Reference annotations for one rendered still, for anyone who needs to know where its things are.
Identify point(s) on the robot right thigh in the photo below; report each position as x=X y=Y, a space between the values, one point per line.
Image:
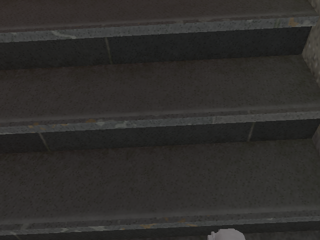
x=226 y=234

